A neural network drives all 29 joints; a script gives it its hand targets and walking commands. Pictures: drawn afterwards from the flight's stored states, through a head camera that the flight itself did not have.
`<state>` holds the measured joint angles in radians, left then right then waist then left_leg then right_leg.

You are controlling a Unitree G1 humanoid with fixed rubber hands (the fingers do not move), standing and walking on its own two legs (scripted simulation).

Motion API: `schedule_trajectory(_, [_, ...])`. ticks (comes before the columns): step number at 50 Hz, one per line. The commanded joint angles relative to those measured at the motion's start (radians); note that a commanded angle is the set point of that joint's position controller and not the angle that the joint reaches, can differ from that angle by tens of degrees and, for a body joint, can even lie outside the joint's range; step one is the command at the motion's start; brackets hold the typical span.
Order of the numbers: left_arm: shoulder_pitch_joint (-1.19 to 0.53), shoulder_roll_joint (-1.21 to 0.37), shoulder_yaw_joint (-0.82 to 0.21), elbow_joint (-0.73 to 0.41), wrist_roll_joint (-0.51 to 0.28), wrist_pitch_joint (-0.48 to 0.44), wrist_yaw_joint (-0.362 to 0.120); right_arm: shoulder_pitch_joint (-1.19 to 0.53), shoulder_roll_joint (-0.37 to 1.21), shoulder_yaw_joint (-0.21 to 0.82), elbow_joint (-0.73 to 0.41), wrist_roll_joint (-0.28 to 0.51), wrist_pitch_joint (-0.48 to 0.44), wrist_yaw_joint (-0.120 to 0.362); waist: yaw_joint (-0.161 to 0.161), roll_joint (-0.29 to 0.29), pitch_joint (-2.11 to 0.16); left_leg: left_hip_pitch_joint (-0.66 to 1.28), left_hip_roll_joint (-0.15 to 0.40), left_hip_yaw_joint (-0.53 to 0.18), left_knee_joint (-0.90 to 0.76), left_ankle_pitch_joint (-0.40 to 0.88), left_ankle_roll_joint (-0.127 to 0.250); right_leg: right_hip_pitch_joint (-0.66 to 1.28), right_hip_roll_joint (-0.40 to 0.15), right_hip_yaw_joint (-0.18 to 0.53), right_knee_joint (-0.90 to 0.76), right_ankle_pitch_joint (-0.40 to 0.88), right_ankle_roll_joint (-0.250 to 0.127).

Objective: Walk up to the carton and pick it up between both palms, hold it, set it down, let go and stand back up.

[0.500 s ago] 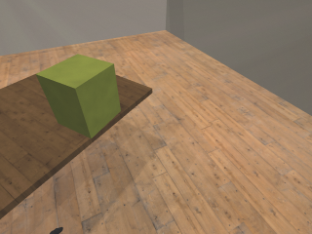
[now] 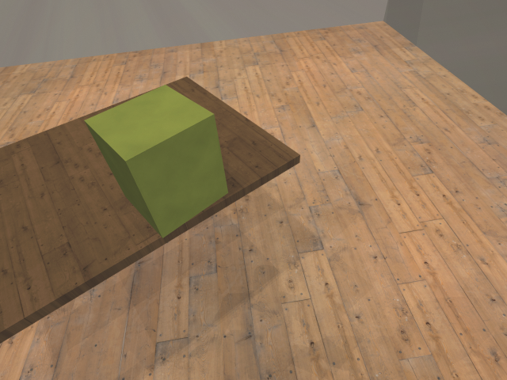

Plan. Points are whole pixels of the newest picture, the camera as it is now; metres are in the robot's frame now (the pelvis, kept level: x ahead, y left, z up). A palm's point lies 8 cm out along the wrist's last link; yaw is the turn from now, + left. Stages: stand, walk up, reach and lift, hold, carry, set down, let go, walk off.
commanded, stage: walk up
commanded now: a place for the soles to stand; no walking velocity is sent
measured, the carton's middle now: (164, 160) +0.62 +0.28 -0.01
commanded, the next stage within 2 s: none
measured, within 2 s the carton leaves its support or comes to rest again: neither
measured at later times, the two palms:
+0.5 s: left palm out of the picture +0.11 +0.19 -0.07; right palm out of the picture +0.19 -0.41 -0.14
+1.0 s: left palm out of the picture +0.01 +0.16 -0.07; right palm (489, 345) +0.26 -0.39 -0.15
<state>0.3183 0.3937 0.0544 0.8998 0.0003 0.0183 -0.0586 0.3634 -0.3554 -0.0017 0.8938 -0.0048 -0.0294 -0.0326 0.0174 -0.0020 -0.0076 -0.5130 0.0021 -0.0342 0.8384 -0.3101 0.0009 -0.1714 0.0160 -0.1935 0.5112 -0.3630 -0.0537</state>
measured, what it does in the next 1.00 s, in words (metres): steps to the right, turning left: left foot, then right foot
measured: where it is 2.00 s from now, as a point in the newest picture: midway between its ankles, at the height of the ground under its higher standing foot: outside the picture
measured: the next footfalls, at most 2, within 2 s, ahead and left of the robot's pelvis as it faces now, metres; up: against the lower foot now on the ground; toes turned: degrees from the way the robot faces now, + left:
left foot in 0.08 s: +0.15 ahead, +0.13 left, +0.00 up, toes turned +2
right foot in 0.28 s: +0.15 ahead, -0.22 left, +0.00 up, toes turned +11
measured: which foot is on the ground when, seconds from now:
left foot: up 0.00-0.06, down 0.08-0.28, up 0.30-0.68, down 0.70-0.84, up 0.86-1.00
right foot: down 0.00-0.08, up 0.10-0.26, down 0.28-1.00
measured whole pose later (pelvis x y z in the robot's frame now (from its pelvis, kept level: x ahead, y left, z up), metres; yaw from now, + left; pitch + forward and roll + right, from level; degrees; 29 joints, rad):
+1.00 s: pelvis +0.08 -0.16 -0.01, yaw +20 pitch -2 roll +3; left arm 0.32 0.36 0.05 0.82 0.00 -0.04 0.05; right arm 0.26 -0.39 -0.01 0.74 -0.06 0.09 0.07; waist 0.02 0.09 0.09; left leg -0.50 -0.08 -0.10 1.03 -0.35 0.05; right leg -0.29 -0.09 -0.14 0.71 -0.38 -0.03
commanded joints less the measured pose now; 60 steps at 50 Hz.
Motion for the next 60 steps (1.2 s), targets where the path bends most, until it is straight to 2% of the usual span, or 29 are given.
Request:
schedule_trajectory(1, [-0.095,0.185,0.109,-0.205,0.069,-0.003,0.030,0.109,-0.201,-0.081,-0.058,0.006,-0.002,-0.030,0.015,-0.151,0.002,0.111,-0.017,0.203,-0.224,0.120,0.055,0.168,-0.171,-0.018,0.064,0.799,0.166])
schedule_trajectory(3, [-0.247,0.190,0.104,-0.253,0.052,0.005,0.037,0.358,-0.232,-0.119,-0.008,-0.004,0.004,-0.053,-0.169,-0.082,-0.053,0.558,-0.046,0.237,-0.325,0.217,0.131,-0.169,-0.130,-0.081,0.429,0.794,0.196])
schedule_trajectory(4, [-0.303,0.144,0.084,-0.278,0.032,0.015,0.036,0.402,-0.313,-0.155,-0.008,-0.028,0.020,-0.068,-0.240,0.215,0.022,0.583,0.133,-0.190,-0.402,-0.114,0.283,-0.485,0.005,-0.048,0.907,0.174,0.188])
schedule_trajectory(5, [-0.255,0.126,0.082,-0.316,0.028,0.024,0.025,0.261,-0.365,-0.155,-0.067,-0.029,0.014,-0.085,-0.106,0.229,0.078,0.385,0.373,-0.701,-0.573,-0.383,0.371,-0.579,-0.047,0.244,1.082,-0.203,0.160])
schedule_trajectory(6, [-0.240,0.208,0.097,-0.325,0.017,0.027,0.010,0.144,-0.430,-0.163,-0.108,-0.002,-0.001,-0.094,-0.056,0.168,0.128,0.241,0.502,-0.897,-0.681,-0.537,0.410,-0.561,-0.103,0.419,1.107,-0.219,0.141])
schedule_trajectory(8, [-0.146,0.260,0.109,-0.217,0.012,0.006,0.002,-0.063,-0.408,-0.137,-0.135,-0.005,-0.026,-0.089,0.062,0.042,0.225,-0.005,0.370,-0.638,-0.628,-0.358,0.259,-0.373,-0.132,0.420,0.843,-0.177,0.096])
schedule_trajectory(10, [-0.025,0.220,0.102,-0.127,0.006,0.015,-0.002,-0.166,-0.358,-0.112,-0.148,-0.036,-0.019,-0.057,0.107,0.185,0.205,-0.141,0.187,-0.340,-0.542,-0.270,0.163,-0.139,-0.096,0.293,0.538,-0.137,0.070])
schedule_trajectory(12, [0.023,0.173,0.105,-0.122,0.000,0.002,0.009,-0.148,-0.333,-0.110,-0.155,-0.047,0.005,-0.028,0.087,0.302,0.131,-0.124,0.120,-0.278,-0.369,0.028,0.133,0.026,-0.054,0.217,0.230,-0.226,0.076])
schedule_trajectory(13, [0.071,0.176,0.110,-0.113,0.007,-0.010,0.020,-0.110,-0.304,-0.111,-0.158,-0.045,0.020,-0.021,0.097,0.218,0.048,-0.124,0.057,-0.279,-0.179,0.059,0.099,0.137,-0.054,0.246,0.066,-0.081,0.107])
schedule_trajectory(14, [0.077,0.263,0.119,-0.120,0.027,-0.027,0.036,-0.087,-0.196,-0.080,-0.185,-0.032,0.028,-0.018,0.103,-0.081,0.022,-0.189,-0.089,-0.177,0.066,-0.085,0.060,0.127,-0.175,0.375,-0.127,-0.163,0.130])
schedule_trajectory(15, [-0.041,0.377,0.133,-0.152,0.041,-0.041,0.048,-0.043,-0.164,-0.083,-0.196,-0.030,0.037,-0.019,0.041,-0.169,0.044,-0.231,-0.125,-0.160,0.233,-0.227,0.004,-0.059,-0.489,0.689,-0.298,-0.279,0.110])
schedule_trajectory(16, [-0.177,0.379,0.127,-0.169,0.011,-0.048,0.056,-0.018,-0.229,-0.114,-0.157,-0.019,0.040,-0.027,-0.028,-0.089,0.101,-0.155,-0.065,-0.192,0.350,-0.171,0.005,-0.209,-0.533,0.765,-0.387,-0.377,0.119])
schedule_trajectory(17, [-0.260,0.336,0.115,-0.182,0.015,-0.053,0.062,0.031,-0.249,-0.117,-0.114,-0.017,0.041,-0.023,-0.078,-0.057,0.152,-0.142,-0.044,-0.162,0.380,-0.088,-0.001,-0.191,-0.492,0.638,-0.340,-0.238,0.157])
schedule_trajectory(19, [-0.201,0.257,0.103,-0.166,0.010,-0.065,0.076,0.081,-0.247,-0.117,-0.079,-0.008,0.049,0.003,-0.057,-0.051,0.074,-0.143,-0.019,-0.121,0.303,-0.001,-0.010,0.047,-0.360,0.324,-0.158,0.301,0.224])
schedule_trajectory(22, [-0.066,0.201,0.098,-0.160,-0.005,-0.064,0.092,0.083,-0.213,-0.100,-0.088,-0.018,0.063,0.026,-0.008,-0.137,-0.077,-0.119,-0.037,-0.035,0.239,0.014,0.004,0.311,-0.298,0.135,-0.017,0.875,0.289])
schedule_trajectory(29, [-0.057,0.205,0.101,-0.171,-0.001,-0.040,0.114,-0.004,-0.184,-0.094,-0.126,-0.025,0.087,0.045,0.014,-0.143,-0.040,0.021,-0.036,0.101,-0.099,0.022,0.017,0.307,-0.274,0.010,-0.012,0.911,0.323])
schedule_trajectory(33, [-0.161,0.222,0.102,-0.196,-0.013,-0.038,0.125,0.083,-0.215,-0.122,-0.123,-0.049,0.101,0.054,-0.072,-0.100,-0.054,0.243,-0.042,0.146,-0.267,0.050,0.073,0.161,-0.271,-0.029,0.153,0.985,0.278])
schedule_trajectory(34, [-0.192,0.229,0.101,-0.198,-0.024,-0.037,0.127,0.112,-0.219,-0.129,-0.121,-0.056,0.107,0.058,-0.113,-0.059,-0.056,0.319,-0.029,0.127,-0.354,0.147,0.140,0.080,-0.229,-0.044,0.322,0.917,0.270])
schedule_trajectory(35, [-0.190,0.208,0.087,-0.193,-0.030,-0.030,0.127,0.061,-0.249,-0.137,-0.132,-0.066,0.118,0.060,-0.109,0.074,0.034,0.326,0.031,-0.038,-0.417,0.212,0.236,-0.114,-0.157,-0.024,0.439,0.575,0.244])
schedule_trajectory(36, [-0.174,0.178,0.080,-0.193,-0.034,-0.023,0.121,-0.020,-0.289,-0.147,-0.151,-0.053,0.124,0.063,-0.077,0.304,0.121,0.203,0.149,-0.305,-0.468,0.241,0.344,-0.221,-0.020,0.016,0.606,-0.075,0.177])
schedule_trajectory(37, [-0.119,0.175,0.081,-0.206,-0.028,-0.021,0.116,-0.150,-0.341,-0.151,-0.217,-0.048,0.105,0.061,-0.004,0.397,0.130,-0.034,0.304,-0.617,-0.465,0.219,0.419,-0.198,-0.036,0.289,0.726,-0.361,0.133])
schedule_trajectory(39, [-0.009,0.211,0.088,-0.167,-0.033,-0.050,0.115,-0.277,-0.312,-0.143,-0.274,-0.043,0.095,0.050,0.059,0.288,0.180,-0.173,0.228,-0.475,-0.388,0.207,0.304,-0.069,-0.113,0.406,0.490,-0.384,0.064])
schedule_trajectory(41, [0.189,0.206,0.099,-0.084,-0.015,-0.077,0.129,-0.253,-0.235,-0.113,-0.285,-0.064,0.096,0.068,0.126,0.132,0.042,-0.063,0.031,-0.315,-0.127,0.300,0.141,0.172,-0.134,0.313,-0.168,0.030,0.060])
schedule_trajectory(42, [0.163,0.287,0.113,-0.086,0.014,-0.081,0.137,-0.158,-0.149,-0.093,-0.280,-0.068,0.095,0.078,0.063,-0.099,0.010,-0.184,-0.132,-0.163,0.041,-0.117,0.068,0.313,-0.289,0.395,-0.196,0.205,0.109])
schedule_trajectory(43, [0.041,0.363,0.134,-0.111,0.020,-0.078,0.143,-0.085,-0.215,-0.124,-0.259,-0.068,0.106,0.074,0.004,-0.085,-0.029,-0.178,-0.098,-0.207,0.204,-0.195,0.022,0.121,-0.527,0.552,-0.156,0.351,0.075])
schedule_trajectory(45, [-0.091,0.306,0.125,-0.176,0.003,-0.075,0.148,-0.052,-0.273,-0.144,-0.219,-0.057,0.120,0.081,-0.069,0.029,0.060,-0.104,-0.051,-0.201,0.304,-0.103,0.022,0.008,-0.495,0.445,-0.140,0.397,0.111])
schedule_trajectory(50, [0.014,0.252,0.126,-0.174,0.002,-0.090,0.143,0.002,-0.219,-0.138,-0.194,-0.045,0.127,0.103,-0.040,-0.091,-0.034,-0.100,-0.035,-0.088,0.282,0.045,-0.003,0.179,-0.333,0.161,-0.047,0.623,0.206])
schedule_trajectory(58, [-0.003,0.300,0.140,-0.186,0.036,-0.086,0.106,-0.121,-0.230,-0.137,-0.189,-0.034,0.105,0.080,0.009,-0.111,0.049,-0.107,0.066,-0.013,0.125,-0.041,0.002,0.021,-0.417,0.210,-0.136,-0.047,-0.101])
schedule_trajectory(60, [-0.031,0.319,0.145,-0.193,0.048,-0.085,0.091,-0.102,-0.240,-0.143,-0.174,-0.028,0.092,0.078,0.002,-0.131,0.051,-0.032,0.080,0.015,0.065,-0.097,0.006,-0.044,-0.431,0.193,-0.132,-0.189,-0.125])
